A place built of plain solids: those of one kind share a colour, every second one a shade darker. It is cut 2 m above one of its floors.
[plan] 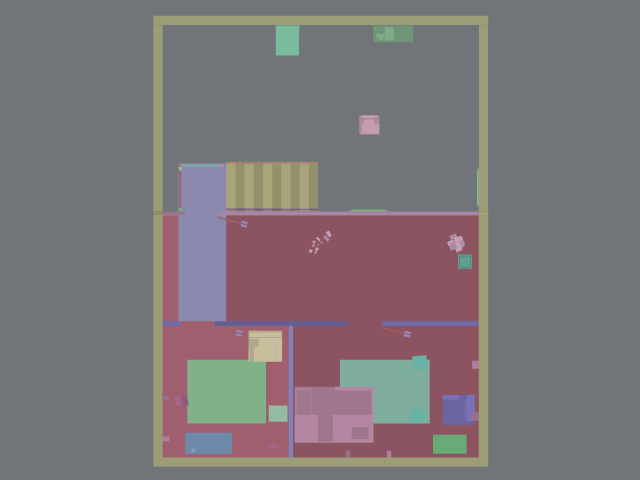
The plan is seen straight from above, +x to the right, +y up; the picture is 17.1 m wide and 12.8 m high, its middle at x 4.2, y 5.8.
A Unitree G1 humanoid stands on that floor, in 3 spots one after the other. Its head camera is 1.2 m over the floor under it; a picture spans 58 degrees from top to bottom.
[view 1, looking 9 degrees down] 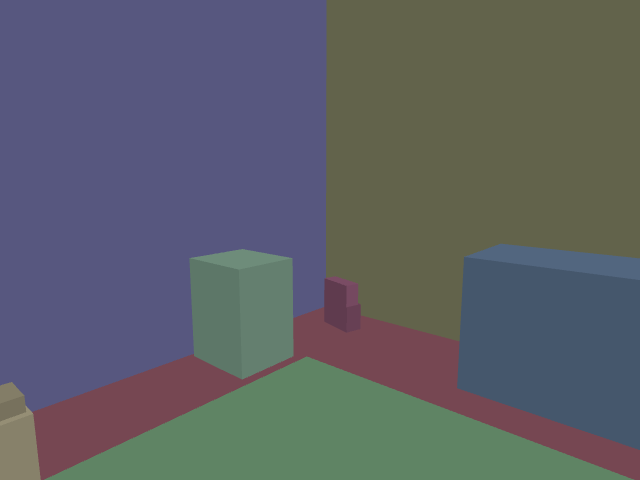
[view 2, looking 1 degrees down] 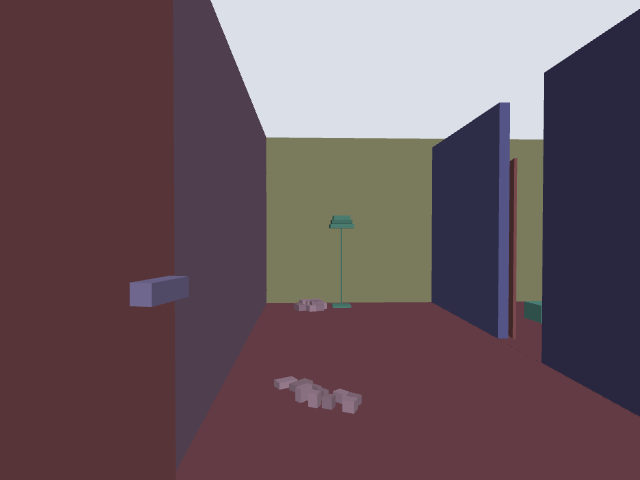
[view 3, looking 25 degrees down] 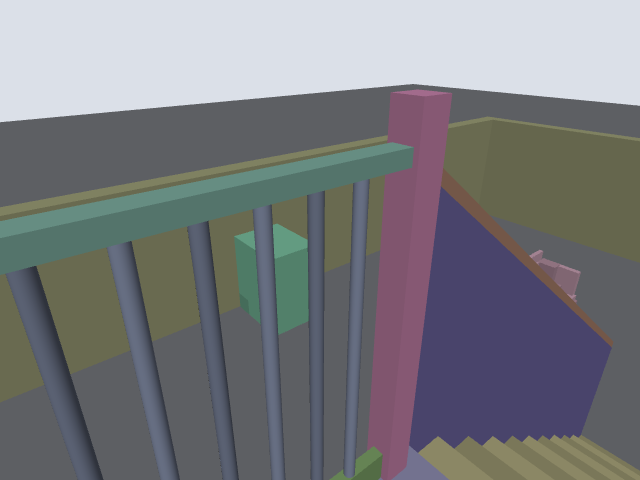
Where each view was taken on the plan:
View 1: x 0.94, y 2.87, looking -49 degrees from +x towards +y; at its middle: upper_split_wall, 3.74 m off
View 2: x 1.06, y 5.81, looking -2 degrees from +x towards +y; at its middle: wall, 7.38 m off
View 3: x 0.85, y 7.20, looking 51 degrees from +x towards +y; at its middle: headland_side_guard_bal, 0.81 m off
